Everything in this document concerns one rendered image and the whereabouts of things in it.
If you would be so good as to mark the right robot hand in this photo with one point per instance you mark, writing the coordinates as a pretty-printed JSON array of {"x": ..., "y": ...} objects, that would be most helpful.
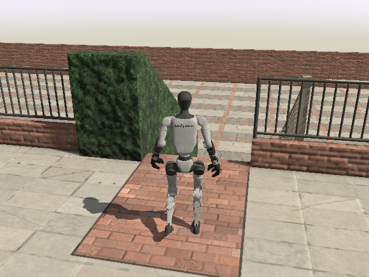
[{"x": 216, "y": 168}]

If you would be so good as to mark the left robot upper arm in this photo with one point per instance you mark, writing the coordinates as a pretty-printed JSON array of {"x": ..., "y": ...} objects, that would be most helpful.
[{"x": 163, "y": 131}]

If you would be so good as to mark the right robot forearm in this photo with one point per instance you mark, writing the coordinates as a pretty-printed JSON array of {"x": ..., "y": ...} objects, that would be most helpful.
[{"x": 213, "y": 155}]

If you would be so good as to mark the left robot hand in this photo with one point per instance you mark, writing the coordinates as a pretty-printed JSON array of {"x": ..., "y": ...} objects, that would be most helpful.
[{"x": 159, "y": 160}]

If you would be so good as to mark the left robot forearm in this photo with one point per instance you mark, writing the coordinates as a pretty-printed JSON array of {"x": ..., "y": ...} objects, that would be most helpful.
[{"x": 156, "y": 152}]

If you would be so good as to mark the robot head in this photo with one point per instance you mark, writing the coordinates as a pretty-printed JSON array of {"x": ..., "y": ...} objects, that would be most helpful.
[{"x": 184, "y": 100}]

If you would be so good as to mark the right robot thigh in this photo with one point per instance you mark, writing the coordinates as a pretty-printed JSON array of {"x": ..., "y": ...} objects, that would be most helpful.
[{"x": 198, "y": 175}]

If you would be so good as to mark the right robot upper arm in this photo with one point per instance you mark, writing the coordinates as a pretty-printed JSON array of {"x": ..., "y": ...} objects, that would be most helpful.
[{"x": 205, "y": 131}]

